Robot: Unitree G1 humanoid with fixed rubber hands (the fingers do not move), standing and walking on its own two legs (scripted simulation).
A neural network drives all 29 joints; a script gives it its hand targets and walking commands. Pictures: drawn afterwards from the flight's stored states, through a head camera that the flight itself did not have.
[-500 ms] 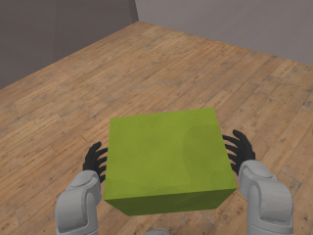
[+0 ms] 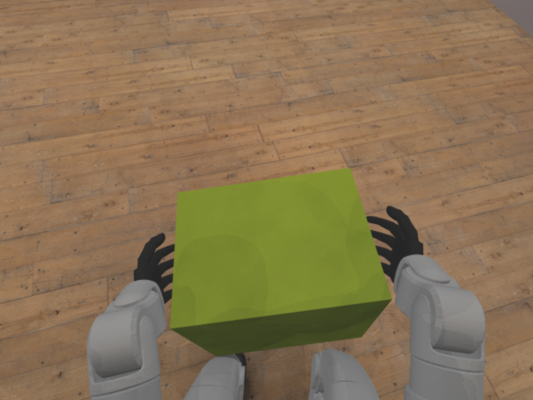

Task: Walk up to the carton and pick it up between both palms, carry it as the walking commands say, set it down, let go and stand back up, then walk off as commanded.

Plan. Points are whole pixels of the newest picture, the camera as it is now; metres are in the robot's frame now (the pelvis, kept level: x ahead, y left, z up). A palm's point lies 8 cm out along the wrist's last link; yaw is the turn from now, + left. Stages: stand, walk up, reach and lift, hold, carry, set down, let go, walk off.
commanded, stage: carry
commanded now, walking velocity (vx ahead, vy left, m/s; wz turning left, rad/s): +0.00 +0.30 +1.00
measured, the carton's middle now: (276, 270) +0.30 +0.00 -0.04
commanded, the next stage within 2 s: none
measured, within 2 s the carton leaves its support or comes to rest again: neither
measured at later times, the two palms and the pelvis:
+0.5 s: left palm out of the picture +0.10 +0.42 +0.11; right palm (180, 253) +0.27 +0.13 +0.10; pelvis -0.04 +0.17 +0.02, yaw +28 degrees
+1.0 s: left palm out of the picture -0.14 +0.58 +0.12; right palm out of the picture +0.14 +0.39 +0.11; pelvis -0.14 +0.29 +0.03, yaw +57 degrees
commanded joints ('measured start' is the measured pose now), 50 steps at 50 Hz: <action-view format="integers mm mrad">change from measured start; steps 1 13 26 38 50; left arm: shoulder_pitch -550 -522 -560 -592 -596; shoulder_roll -853 -740 -859 -874 -738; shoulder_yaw -863 -729 -734 -895 -724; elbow -333 -82 -108 -354 -54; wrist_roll -397 -348 -323 -430 -344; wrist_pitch -57 37 29 -67 24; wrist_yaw -188 -228 -230 -185 -231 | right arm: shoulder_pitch -209 -322 -459 -223 -342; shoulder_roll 836 722 851 850 748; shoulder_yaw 730 741 805 731 754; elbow -85 48 -22 -104 75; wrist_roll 360 323 442 366 321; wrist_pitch -16 80 80 -25 77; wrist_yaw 253 230 251 254 235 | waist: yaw -14 -25 -53 -23 -28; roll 273 -1 -155 271 18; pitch -651 -215 -407 -668 -232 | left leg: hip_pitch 556 -137 292 578 -56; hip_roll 177 101 142 180 129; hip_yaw -298 8 102 -262 -22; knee -214 573 -162 -180 552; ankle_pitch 427 -115 -81 473 -131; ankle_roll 156 -89 -24 138 -93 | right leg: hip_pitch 89 427 411 28 329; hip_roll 75 -289 -296 68 -250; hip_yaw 52 -67 -246 39 -37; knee -207 -953 -466 -153 -955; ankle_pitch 87 495 115 105 469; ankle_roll -23 -131 -38 -19 -155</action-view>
